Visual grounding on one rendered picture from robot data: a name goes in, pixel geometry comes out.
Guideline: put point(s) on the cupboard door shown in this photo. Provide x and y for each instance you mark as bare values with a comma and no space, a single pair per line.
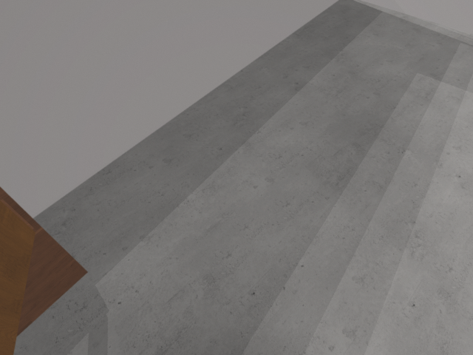
16,245

